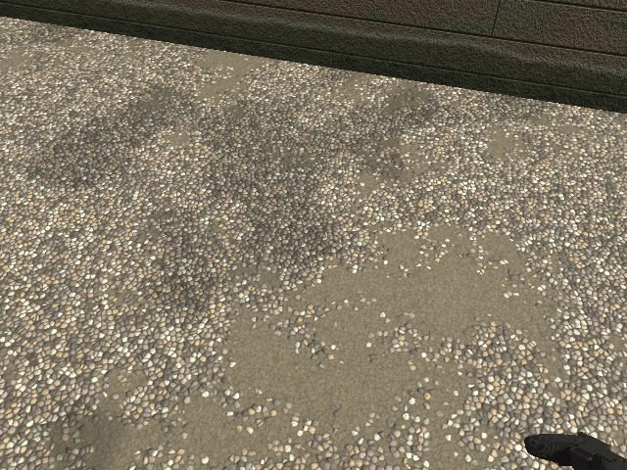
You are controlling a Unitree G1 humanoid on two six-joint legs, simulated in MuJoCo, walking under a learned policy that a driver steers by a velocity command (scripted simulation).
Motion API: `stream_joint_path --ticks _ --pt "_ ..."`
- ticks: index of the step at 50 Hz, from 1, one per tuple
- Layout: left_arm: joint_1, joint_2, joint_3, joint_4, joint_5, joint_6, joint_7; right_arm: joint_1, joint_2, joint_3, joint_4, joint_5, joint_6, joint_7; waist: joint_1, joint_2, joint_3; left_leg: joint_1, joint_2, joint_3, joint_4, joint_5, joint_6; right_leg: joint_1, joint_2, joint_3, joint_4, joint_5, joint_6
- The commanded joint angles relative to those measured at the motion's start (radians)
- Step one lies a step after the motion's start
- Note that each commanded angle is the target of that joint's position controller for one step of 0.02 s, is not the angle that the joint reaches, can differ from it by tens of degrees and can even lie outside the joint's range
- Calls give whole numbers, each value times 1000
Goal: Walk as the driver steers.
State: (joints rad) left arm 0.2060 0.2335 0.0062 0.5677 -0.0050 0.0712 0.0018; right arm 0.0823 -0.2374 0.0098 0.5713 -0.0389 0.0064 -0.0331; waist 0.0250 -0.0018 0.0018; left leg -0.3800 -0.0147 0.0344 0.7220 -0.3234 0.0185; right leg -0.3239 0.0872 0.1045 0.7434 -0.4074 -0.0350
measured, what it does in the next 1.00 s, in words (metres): steps on the spot, turning right: left foot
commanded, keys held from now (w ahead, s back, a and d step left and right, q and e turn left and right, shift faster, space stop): w+e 0.66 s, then w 0.34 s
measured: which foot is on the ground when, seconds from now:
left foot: down 0.00-0.24, up 0.26-0.50, down 0.52-1.00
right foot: down 0.00-1.00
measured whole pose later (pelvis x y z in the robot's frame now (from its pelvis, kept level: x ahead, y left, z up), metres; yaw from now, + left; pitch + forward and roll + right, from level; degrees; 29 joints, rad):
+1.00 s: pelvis -0.01 -0.02 +0.01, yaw -28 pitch -1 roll +1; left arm 0.09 0.19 -0.05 0.57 0.00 0.07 -0.01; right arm 0.15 -0.19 0.04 0.58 -0.03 0.03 0.01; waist -0.01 0.00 -0.01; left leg -0.24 0.03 0.09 0.61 -0.35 -0.01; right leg -0.31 0.09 0.10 0.65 -0.31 -0.05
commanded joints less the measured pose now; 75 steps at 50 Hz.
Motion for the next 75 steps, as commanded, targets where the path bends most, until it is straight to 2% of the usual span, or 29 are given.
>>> stream_joint_path --ticks 1,2,4,8,11,12,13,14,16,17,19,23,26,27,28,29,30,33,40,42,44,51,56,57,63,64,66,69,75 --pt "-110 75 17 -125 13 -14 1 94 -137 -36 -42 -14 -11 10 -85 277 -113 258 286 -281 -222 531 130 -208 14 -47 131 -111 7" --pt "-146 114 32 -126 18 -13 -1 126 -137 -37 -36 -11 -16 10 -103 219 -94 246 326 -315 -244 594 169 -249 0 -51 228 -177 18" --pt "-148 101 32 -121 13 -14 -7 100 -131 -36 -26 -4 -32 3 -62 148 -93 197 320 -260 -246 633 171 -233 -47 -27 276 -125 30" --pt "-108 52 13 -99 22 14 -9 -29 -73 -13 -37 4 -40 5 1 170 -127 150 235 -99 -220 659 97 -61 -53 -93 90 -35 40" --pt "-53 8 -6 -77 42 18 -10 -25 -80 -22 -32 20 -16 8 31 76 -165 74 165 -5 -123 316 12 152 -34 -116 -155 129 -15" --pt "-58 62 6 -73 32 20 -11 -26 -42 -12 -65 12 -1 10 11 -88 -144 -40 57 80 -17 104 -50 180 -121 65 -181 201 -67" --pt "-51 142 34 -86 -4 27 -14 -111 -56 -8 -115 -5 13 14 80 -259 -74 -186 -24 85 35 -125 -78 120 -214 309 -269 193 -137" --pt "-45 164 40 -91 12 31 -6 -162 -86 -19 -141 3 15 16 92 -279 -14 -315 -35 12 137 -217 -90 154 -266 406 -315 273 -177" --pt "-77 154 40 -100 30 24 18 -103 -112 -31 -120 15 8 20 42 -216 -55 -357 -26 -61 272 -158 -113 171 -268 407 -299 365 -194" --pt "-116 132 33 -113 28 22 23 -77 -96 -24 -107 2 6 15 14 -172 -83 -316 -14 -77 274 -117 -117 141 -248 382 -289 406 -182" --pt "-177 105 21 -124 26 11 20 -61 -69 -14 -95 -12 15 13 -15 -138 -111 -197 -16 -68 245 -89 -118 69 -201 331 -287 470 -155" --pt "-217 98 18 -122 26 10 3 -80 -30 2 -94 -1 33 12 -16 -100 -112 11 -36 -44 40 -27 -91 -20 -139 316 -308 337 -128" --pt "-207 89 19 -108 -5 14 2 -16 34 18 -70 -10 30 13 -23 -46 -128 302 -14 -2 -159 60 -39 -145 -97 310 -291 93 -83" --pt "-185 58 11 -113 -16 8 0 3 10 9 -69 -21 28 10 -18 55 -153 451 65 -65 -124 76 -6 -276 -54 260 -230 -14 -46" --pt "-196 63 12 -124 -23 -1 0 5 -61 -11 -80 -12 23 16 -66 234 -138 404 181 -251 -258 -108 47 -344 15 133 -119 -96 -11" --pt "-252 106 27 -138 -11 -10 1 11 -102 -20 -89 -3 20 17 -92 247 -54 310 276 -387 -380 -129 78 -373 35 89 -22 -69 14" --pt "-275 131 37 -137 5 -17 0 -5 -121 -24 -92 3 13 14 -82 182 -16 217 310 -417 -414 -96 103 -328 5 75 23 -30 33" --pt "-237 107 36 -115 0 -24 -11 -67 -95 -16 -94 17 0 16 -36 153 -28 127 256 -330 -433 -182 99 -211 -27 6 62 36 44" --pt "-148 20 -13 -62 40 -12 -23 -92 -41 3 -98 33 18 41 3 74 -61 4 128 -113 -292 -195 32 143 -37 -48 -160 95 20" --pt "-215 110 6 -85 2 -16 -27 -76 -2 18 -118 19 25 56 -20 -151 -18 40 32 56 -149 -133 -25 -17 -100 150 -312 -144 -20" --pt "-252 129 2 -102 -6 -19 -22 -51 -11 11 -109 14 22 57 -32 -238 5 54 10 64 -95 -62 -27 -57 -150 267 -402 -171 -55" --pt "-200 82 -22 -82 4 -20 -7 19 -3 16 -67 1 1 44 -31 -41 -85 209 42 38 -146 -7 -2 10 -95 163 -278 131 -46" --pt "-183 63 -29 -71 6 -28 -15 30 -18 12 -60 7 13 40 -26 26 -64 233 68 21 -140 99 17 -5 -57 88 -200 233 -36" --pt "-203 21 -38 -85 7 -20 -10 47 -34 5 -43 8 17 26 -12 65 -89 265 81 16 -131 196 12 12 -53 59 -170 312 -45" --pt "-177 31 -34 -62 9 -11 7 57 -44 -1 -38 18 36 9 -13 24 -75 280 75 24 -93 327 13 15 -49 35 -110 496 -43" --pt "-206 33 -33 -77 22 -14 -3 20 -50 1 -50 21 50 10 5 28 -28 255 103 3 -74 534 9 -11 -56 -6 -65 630 -39" --pt "-183 24 -34 -63 23 -20 -2 43 -51 -6 -44 13 57 10 2 19 -120 292 104 9 -38 609 2 26 -59 -15 -62 689 -42" --pt "-170 14 -37 -42 19 -21 5 50 -36 -2 -38 10 62 8 1 1 -167 282 91 15 -38 543 -10 92 -76 -11 -75 727 -51" --pt "-156 -7 -51 -11 21 -14 0 26 9 20 -31 7 78 17 9 -6 -121 284 99 -8 -144 320 -19 64 -111 27 -184 599 -42"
